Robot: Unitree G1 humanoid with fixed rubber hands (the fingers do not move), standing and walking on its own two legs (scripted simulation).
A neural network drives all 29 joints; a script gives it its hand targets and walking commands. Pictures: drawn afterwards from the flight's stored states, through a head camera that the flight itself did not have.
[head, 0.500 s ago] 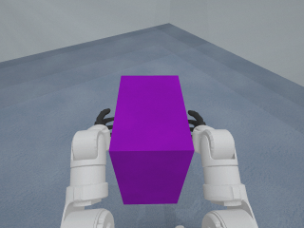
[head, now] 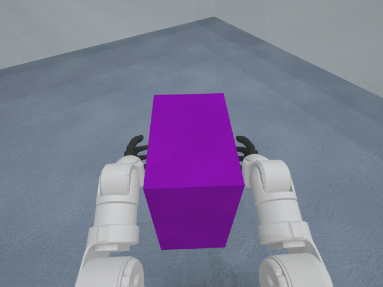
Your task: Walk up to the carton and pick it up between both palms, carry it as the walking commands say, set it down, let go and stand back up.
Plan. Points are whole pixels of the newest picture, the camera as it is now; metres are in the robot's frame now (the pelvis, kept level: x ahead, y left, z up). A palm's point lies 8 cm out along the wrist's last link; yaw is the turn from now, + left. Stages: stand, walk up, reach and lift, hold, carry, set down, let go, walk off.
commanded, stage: carry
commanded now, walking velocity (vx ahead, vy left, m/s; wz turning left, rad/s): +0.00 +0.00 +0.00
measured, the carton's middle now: (191, 174) +0.37 +0.01 +0.02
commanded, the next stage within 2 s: hold in 1.14 s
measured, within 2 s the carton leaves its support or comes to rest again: neither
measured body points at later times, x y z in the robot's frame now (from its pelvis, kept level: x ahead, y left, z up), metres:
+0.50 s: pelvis -0.01 +0.02 +0.00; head -0.05 +0.01 +0.45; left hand +0.33 +0.16 +0.11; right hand +0.33 -0.09 +0.11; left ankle +0.04 +0.10 -0.73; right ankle +0.04 -0.10 -0.73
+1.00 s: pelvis +0.00 +0.02 +0.00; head -0.01 +0.02 +0.45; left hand +0.34 +0.16 +0.08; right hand +0.33 -0.10 +0.08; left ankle +0.04 +0.10 -0.73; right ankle +0.04 -0.10 -0.73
